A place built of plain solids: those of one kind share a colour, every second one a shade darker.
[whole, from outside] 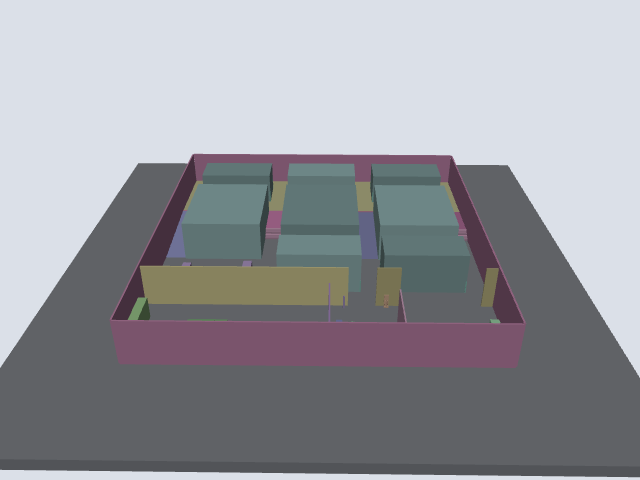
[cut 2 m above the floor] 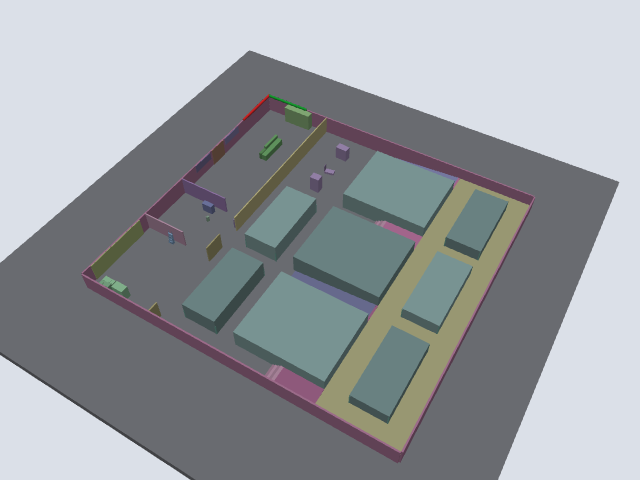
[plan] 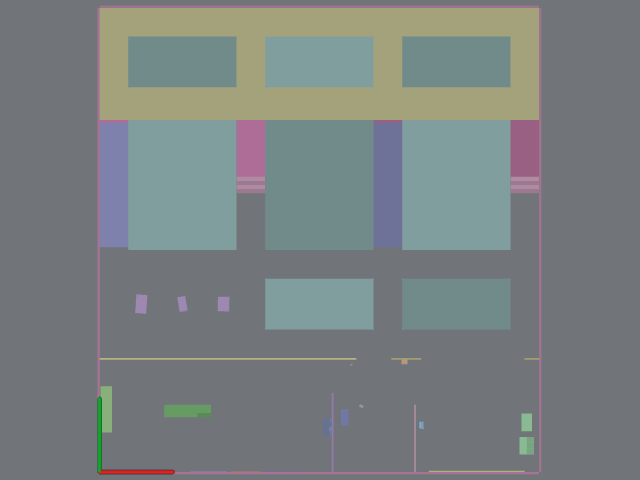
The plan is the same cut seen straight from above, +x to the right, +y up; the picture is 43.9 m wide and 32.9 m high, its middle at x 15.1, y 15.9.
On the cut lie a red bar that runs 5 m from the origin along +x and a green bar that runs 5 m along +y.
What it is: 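A self-storage house; a reception shop, a loading bay, aisles of roller-shutter units, steps and trolley ramps up to a raised back half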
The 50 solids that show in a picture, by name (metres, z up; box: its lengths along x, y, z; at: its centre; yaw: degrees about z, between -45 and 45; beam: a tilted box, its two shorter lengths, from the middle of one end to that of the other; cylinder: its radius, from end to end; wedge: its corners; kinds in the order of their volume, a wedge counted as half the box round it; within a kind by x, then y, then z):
{
 "units_1": {"box": [7.42, 8.9, 3.92], "at": [5.67, 19.67, 1.91]},
 "units_2": {"box": [7.42, 3.48, 3.21], "at": [5.67, 28.11, 2.26]},
 "units_3": {"box": [7.42, 3.48, 3.92], "at": [15.06, 11.51, 1.91]},
 "units_4": {"box": [7.42, 8.9, 3.92], "at": [15.06, 19.67, 1.91]},
 "units_5": {"box": [7.42, 3.48, 3.21], "at": [15.06, 28.11, 2.26]},
 "units_6": {"box": [7.42, 3.48, 3.92], "at": [24.45, 11.51, 1.91]},
 "units_7": {"box": [7.42, 8.9, 3.92], "at": [24.45, 19.67, 1.91]},
 "units_8": {"box": [7.42, 3.48, 3.21], "at": [24.45, 28.11, 2.26]},
 "back_half_1": {"box": [30.12, 7.68, 0.76], "at": [15.06, 27.97, 0.33]},
 "wall_1": {"box": [0.15, 31.81, 4.17], "at": [-0.07, 15.9, 2.03]},
 "wall_2": {"box": [30.12, 0.15, 4.17], "at": [15.06, -0.07, 2.03]},
 "wall_3": {"box": [30.12, 0.15, 4.17], "at": [15.06, 31.89, 2.03]},
 "wall_4": {"box": [0.15, 31.81, 4.17], "at": [30.2, 15.9, 2.03]},
 "spine_1": {"wedge": [[0.0, 15.41, -0.05], [0.0, 15.41, 0.0], [0.0, 23.93, -0.05], [0.0, 23.93, 0.71], [1.95, 15.41, -0.05], [1.95, 15.41, 0.0], [1.95, 23.93, -0.05], [1.95, 23.93, 0.71]]},
 "spine_2": {"wedge": [[18.78, 15.41, -0.05], [18.78, 15.41, 0.0], [18.78, 23.93, -0.05], [18.78, 23.93, 0.71], [20.73, 15.41, -0.05], [20.73, 15.41, 0.0], [20.73, 23.93, -0.05], [20.73, 23.93, 0.71]]},
 "spine_head_1": {"box": [1.95, 0.2, 0.76], "at": [0.97, 24.03, 0.33]},
 "spine_head_2": {"box": [1.95, 3.9, 0.76], "at": [10.37, 22.18, 0.33]},
 "spine_head_3": {"box": [1.95, 0.2, 0.76], "at": [19.75, 24.03, 0.33]},
 "spine_head_4": {"box": [1.95, 3.9, 0.76], "at": [29.14, 22.18, 0.33]},
 "front_line_1": {"box": [17.59, 0.12, 3.92], "at": [8.79, 7.75, 1.91]},
 "front_line_2": {"box": [2.06, 0.12, 3.92], "at": [21.02, 7.75, 1.91]},
 "front_line_3": {"box": [1.0, 0.12, 3.92], "at": [29.62, 7.75, 1.91]},
 "shelving_1": {"box": [0.78, 3.17, 2.0], "at": [0.45, 4.3, 0.95]},
 "park_1": {"box": [0.76, 1.29, 1.54], "at": [2.85, 11.51, 0.72], "yaw": -3.4},
 "park_2": {"box": [0.56, 1.04, 0.31], "at": [5.67, 11.51, 0.1], "yaw": 9.9},
 "park_3": {"box": [0.79, 1.01, 1.86], "at": [8.49, 11.51, 0.88], "yaw": -1.0},
 "reception_side_1": {"box": [0.12, 5.41, 3.92], "at": [15.97, 2.71, 1.91]},
 "counter_1": {"box": [2.28, 0.29, 1.14], "at": [5.56, 3.9, 0.52]},
 "counter_2": {"box": [3.2, 0.57, 0.77], "at": [6.03, 4.33, 0.34]},
 "counter_3": {"box": [0.96, 0.32, 0.84], "at": [7.16, 3.89, 0.37]},
 "split_steps_1": {"box": [1.95, 0.29, 0.23], "at": [10.37, 19.25, 0.06]},
 "split_steps_2": {"box": [1.95, 0.29, 0.41], "at": [10.37, 19.54, 0.15]},
 "split_steps_3": {"box": [1.95, 0.29, 0.58], "at": [10.37, 19.82, 0.24]},
 "split_steps_4": {"box": [1.95, 0.29, 0.76], "at": [10.37, 20.09, 0.33]},
 "split_steps_5": {"box": [1.95, 0.29, 0.23], "at": [29.14, 19.25, 0.06]},
 "split_steps_6": {"box": [1.95, 0.29, 0.41], "at": [29.14, 19.54, 0.15]},
 "split_steps_7": {"box": [1.95, 0.29, 0.58], "at": [29.14, 19.82, 0.24]},
 "split_steps_8": {"box": [1.95, 0.29, 0.76], "at": [29.14, 20.09, 0.33]},
 "bay_side_1": {"box": [0.12, 4.61, 3.92], "at": [21.61, 2.31, 1.91]},
 "bay_1": {"box": [0.49, 0.39, 0.83], "at": [29.02, 1.8, 0.56]},
 "bay_2": {"box": [0.49, 0.39, 0.83], "at": [29.02, 2.2, 0.56]},
 "bay_3": {"box": [0.73, 1.22, 1.47], "at": [29.27, 3.4, 0.68]},
 "bay_4": {"box": [0.49, 0.39, 0.83], "at": [29.52, 1.8, 0.56]},
 "bay_5": {"box": [0.49, 0.39, 1.04], "at": [29.52, 2.2, 0.67]},
 "loading_door_1": {"box": [6.57, 0.08, 3.62], "at": [25.84, 0.04, 1.76]},
 "more_packing_table_packing_table_1": {"box": [0.6, 1.2, 1.01], "at": [15.61, 3.1, 0.46]},
 "cleaner_cart_1": {"box": [0.5, 1.15, 1.07], "at": [16.78, 3.75, 0.48]},
 "front_glass_1": {"box": [2.5, 0.06, 1.2], "at": [7.48, 0.04, 1.7]},
 "front_glass_2": {"box": [2.5, 0.06, 1.2], "at": [12.58, 0.04, 1.7]},
 "door_glass_1": {"box": [2.0, 0.06, 2.35], "at": [10.03, 0.04, 1.12]}
}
